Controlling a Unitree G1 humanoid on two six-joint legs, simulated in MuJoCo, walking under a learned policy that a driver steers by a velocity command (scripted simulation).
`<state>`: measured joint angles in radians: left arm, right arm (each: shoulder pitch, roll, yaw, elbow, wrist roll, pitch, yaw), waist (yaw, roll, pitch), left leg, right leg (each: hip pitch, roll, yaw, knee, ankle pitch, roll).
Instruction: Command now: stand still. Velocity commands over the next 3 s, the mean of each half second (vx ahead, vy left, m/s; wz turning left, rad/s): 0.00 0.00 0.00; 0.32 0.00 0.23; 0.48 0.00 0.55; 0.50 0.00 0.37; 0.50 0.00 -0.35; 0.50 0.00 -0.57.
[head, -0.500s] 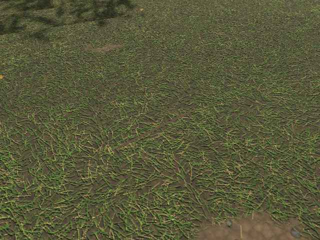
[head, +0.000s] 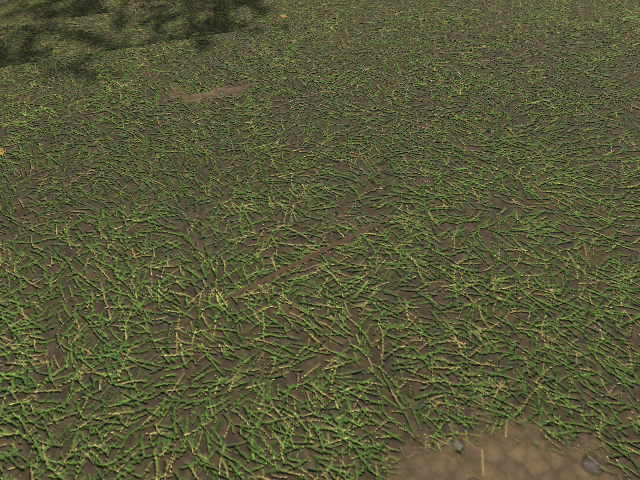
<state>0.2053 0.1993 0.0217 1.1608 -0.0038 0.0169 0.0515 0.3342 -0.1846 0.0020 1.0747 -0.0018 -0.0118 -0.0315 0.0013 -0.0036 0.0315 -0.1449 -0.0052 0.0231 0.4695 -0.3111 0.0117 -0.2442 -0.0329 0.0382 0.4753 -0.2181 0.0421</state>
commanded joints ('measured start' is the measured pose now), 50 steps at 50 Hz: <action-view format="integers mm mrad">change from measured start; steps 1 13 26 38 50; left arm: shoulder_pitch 41 63 94 497 236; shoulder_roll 96 87 68 228 130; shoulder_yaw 13 13 15 81 31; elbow -17 -20 -19 6 -106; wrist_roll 0 -1 -11 8 25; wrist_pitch -4 -4 -6 -133 -130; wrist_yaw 3 5 8 -42 -15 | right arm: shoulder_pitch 85 108 138 4 -250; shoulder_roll -90 -78 -114 -43 -45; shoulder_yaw -15 -18 -37 -43 -62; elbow -11 -9 -6 -155 -265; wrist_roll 0 2 16 51 38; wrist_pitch -4 -6 1 -64 -46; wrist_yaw -3 -4 -15 4 56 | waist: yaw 0 0 -10 152 47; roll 7 8 72 -312 -48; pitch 26 32 56 -61 132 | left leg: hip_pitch -103 -103 -123 -598 -653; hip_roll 31 30 50 -61 96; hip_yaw -28 -27 -85 -135 -62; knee -108 -107 -160 676 429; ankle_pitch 145 150 -317 -239 297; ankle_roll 10 10 64 43 39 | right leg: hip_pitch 62 59 -17 417 209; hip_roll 3 4 81 -402 -203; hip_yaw -12 -13 -103 659 -135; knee -47 -45 62 -318 -359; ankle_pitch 152 153 -229 -288 338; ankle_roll -33 -32 -42 -279 -146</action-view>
